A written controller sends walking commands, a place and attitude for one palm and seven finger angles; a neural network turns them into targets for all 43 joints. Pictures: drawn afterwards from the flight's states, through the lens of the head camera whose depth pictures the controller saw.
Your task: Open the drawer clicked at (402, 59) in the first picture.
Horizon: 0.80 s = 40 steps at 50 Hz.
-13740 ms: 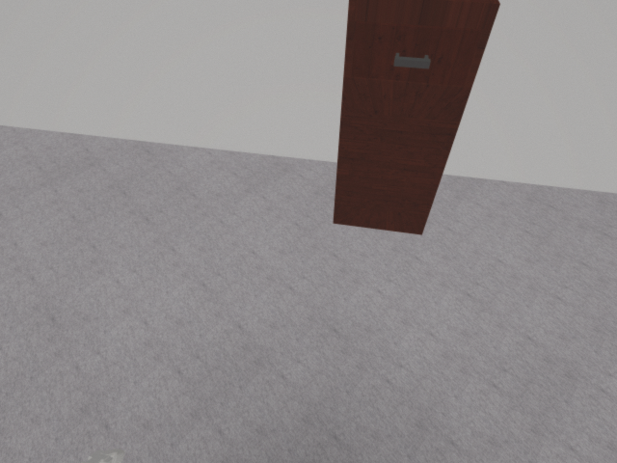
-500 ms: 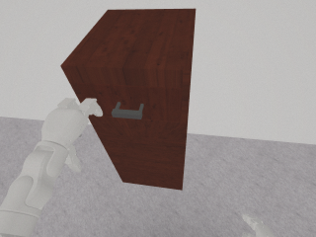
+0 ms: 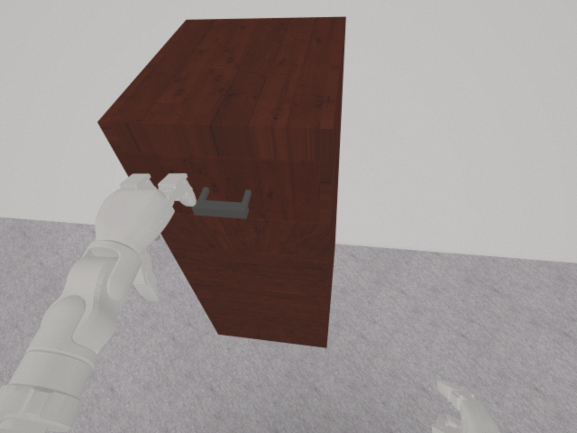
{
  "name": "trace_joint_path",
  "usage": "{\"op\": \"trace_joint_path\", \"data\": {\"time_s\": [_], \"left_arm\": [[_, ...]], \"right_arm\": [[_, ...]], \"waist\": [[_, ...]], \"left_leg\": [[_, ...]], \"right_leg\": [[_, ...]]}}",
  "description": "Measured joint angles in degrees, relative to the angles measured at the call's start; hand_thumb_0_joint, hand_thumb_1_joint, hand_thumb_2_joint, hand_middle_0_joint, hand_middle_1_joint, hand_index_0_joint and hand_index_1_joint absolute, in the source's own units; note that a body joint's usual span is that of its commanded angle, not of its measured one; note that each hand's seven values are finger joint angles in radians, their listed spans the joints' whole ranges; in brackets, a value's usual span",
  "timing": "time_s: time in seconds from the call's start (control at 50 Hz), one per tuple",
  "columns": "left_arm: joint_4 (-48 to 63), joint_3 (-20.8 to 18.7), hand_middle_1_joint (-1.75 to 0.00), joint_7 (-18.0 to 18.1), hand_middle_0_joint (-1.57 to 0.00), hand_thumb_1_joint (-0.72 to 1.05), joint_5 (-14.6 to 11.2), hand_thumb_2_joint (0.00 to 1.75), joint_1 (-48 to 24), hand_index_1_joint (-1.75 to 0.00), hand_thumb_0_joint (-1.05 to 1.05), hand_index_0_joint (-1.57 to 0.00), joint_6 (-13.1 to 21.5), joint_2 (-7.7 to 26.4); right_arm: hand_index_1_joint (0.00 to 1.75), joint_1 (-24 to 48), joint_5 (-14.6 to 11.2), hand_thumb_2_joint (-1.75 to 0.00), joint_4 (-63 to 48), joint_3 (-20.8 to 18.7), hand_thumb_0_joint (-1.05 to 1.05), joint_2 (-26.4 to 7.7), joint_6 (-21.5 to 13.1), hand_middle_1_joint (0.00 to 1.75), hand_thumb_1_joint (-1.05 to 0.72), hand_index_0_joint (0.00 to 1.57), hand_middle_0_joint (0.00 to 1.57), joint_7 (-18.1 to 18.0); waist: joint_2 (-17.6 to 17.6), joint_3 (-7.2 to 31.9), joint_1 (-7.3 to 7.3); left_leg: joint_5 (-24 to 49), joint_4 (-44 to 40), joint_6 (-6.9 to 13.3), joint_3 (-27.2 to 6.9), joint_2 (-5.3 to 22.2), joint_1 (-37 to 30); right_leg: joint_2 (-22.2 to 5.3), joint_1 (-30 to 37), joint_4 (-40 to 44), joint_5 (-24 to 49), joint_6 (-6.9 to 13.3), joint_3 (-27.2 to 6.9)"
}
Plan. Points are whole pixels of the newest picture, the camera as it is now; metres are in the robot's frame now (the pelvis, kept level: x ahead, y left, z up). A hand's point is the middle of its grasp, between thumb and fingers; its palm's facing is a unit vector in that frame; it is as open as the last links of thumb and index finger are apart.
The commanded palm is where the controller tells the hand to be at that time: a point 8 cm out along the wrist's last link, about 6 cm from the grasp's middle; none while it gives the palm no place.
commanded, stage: move the hooked fingers above the handle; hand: left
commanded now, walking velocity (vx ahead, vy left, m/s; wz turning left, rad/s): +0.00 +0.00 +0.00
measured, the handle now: (223, 201) +0.50 +0.19 +0.00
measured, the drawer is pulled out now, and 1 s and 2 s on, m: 0.00 0.00 0.00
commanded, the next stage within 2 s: none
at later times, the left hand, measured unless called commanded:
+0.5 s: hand (185, 219) +0.39 +0.21 +0.08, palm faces +0.02 -0.05 -1.00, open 13.8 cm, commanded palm +0.37 +0.22 +0.14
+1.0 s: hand (207, 203) +0.44 +0.19 +0.06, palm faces -0.01 -0.04 -1.00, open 13.8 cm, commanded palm +0.42 +0.20 +0.12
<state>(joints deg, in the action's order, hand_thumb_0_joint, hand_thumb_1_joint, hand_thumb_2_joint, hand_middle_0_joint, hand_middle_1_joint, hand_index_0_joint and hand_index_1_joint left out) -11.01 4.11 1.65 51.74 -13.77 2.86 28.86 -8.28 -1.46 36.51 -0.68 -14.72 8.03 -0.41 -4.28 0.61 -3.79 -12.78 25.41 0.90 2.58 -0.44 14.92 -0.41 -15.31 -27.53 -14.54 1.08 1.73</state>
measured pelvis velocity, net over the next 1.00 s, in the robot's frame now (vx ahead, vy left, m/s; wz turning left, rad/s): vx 0.02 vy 0.00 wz -0.01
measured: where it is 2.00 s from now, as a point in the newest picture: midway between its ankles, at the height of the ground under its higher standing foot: outside the picture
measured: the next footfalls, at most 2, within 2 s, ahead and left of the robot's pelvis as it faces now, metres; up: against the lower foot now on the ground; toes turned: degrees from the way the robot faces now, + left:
none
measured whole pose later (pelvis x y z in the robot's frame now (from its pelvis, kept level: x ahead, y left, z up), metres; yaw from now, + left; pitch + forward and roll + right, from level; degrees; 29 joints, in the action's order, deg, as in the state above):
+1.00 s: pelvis +0.02 +0.00 -0.01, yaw -1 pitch +9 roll +1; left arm -37.5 8.1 8.6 56.9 -33.6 2.6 24.6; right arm -13.7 -1.6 38.5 -2.8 -14.5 9.0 -1.0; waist -2.6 4.3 0.3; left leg -17.2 32.8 0.9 3.2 -0.1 24.3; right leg -0.3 -24.9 -34.8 -18.7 1.2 1.0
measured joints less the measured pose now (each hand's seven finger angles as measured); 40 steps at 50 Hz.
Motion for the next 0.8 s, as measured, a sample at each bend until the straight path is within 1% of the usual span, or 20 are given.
{"op": "trace_joint_path", "data": {"time_s": [0.16,0.3,0.44,0.56,0.68,0.8], "left_arm": [[-1.20,-0.95,-1.20,0.25,-0.32,-0.49,-0.11,0.30,0.12,-1.20,0.00,-0.32,0.74,0.24],[-2.56,1.06,-1.20,2.05,-0.32,-0.49,0.88,0.30,-1.71,-1.20,0.00,-0.32,0.70,-1.14],[-7.54,2.60,-1.20,3.82,-0.32,-0.49,2.19,0.30,-5.66,-1.20,0.00,-0.32,-0.96,-2.47],[-10.76,2.20,-1.20,3.27,-0.32,-0.49,2.58,0.30,-8.01,-1.20,0.00,-0.32,-1.94,-2.30],[-11.72,2.60,-1.20,3.05,-0.32,-0.49,2.66,0.30,-8.63,-1.20,0.00,-0.32,-1.39,-2.93],[-16.09,3.92,-1.20,3.95,-0.32,-0.49,3.85,0.30,-11.84,-1.20,0.00,-0.32,-0.47,-3.11]], "right_arm": [[0.30,-1.89,0.04,-0.90,0.31,-0.99,0.01,-0.68,0.39,0.30,-0.90,0.20,0.20,-0.24],[0.30,-2.76,0.02,-0.90,0.87,-1.83,0.01,-0.86,0.28,0.30,-0.90,0.20,0.20,-0.20],[0.30,-2.15,-0.31,-0.90,1.08,-1.26,0.01,0.01,0.58,0.30,-0.90,0.20,0.20,-0.24],[0.30,-2.62,-0.21,-0.90,0.30,-1.06,0.00,0.52,0.72,0.30,-0.90,0.20,0.20,-0.23],[0.30,-3.47,-0.18,-0.90,0.30,-1.38,0.00,0.12,1.12,0.30,-0.90,0.20,0.20,-0.16],[0.30,-4.04,-0.10,-0.90,0.79,-1.95,0.00,-0.01,0.89,0.30,-0.90,0.20,0.20,-0.55]], "waist": [[0.17,0.50,0.74],[0.27,1.08,0.78],[0.56,1.68,1.45],[0.73,2.29,2.10],[0.87,2.80,2.07],[1.38,2.81,2.38]], "left_leg": [[-0.89,0.88,-0.10,0.36,0.22,1.11],[-1.72,2.20,-0.04,0.26,0.03,2.62],[-2.37,3.03,-0.02,0.57,0.05,3.45],[-2.86,3.59,-0.06,0.78,0.20,4.17],[-3.46,4.43,-0.02,0.79,0.19,4.93],[-3.91,5.84,-0.04,0.40,0.15,6.69]], "right_leg": [[0.21,-1.31,-0.98,-0.79,0.10,-0.38],[-0.02,-2.80,-2.41,-1.74,0.05,-0.30],[-0.02,-3.85,-3.47,-2.39,0.03,-0.62],[0.13,-4.63,-3.96,-2.76,0.09,-0.85],[0.09,-5.34,-4.70,-3.30,0.03,-0.87],[0.01,-6.84,-5.87,-3.78,0.10,-0.48]]}}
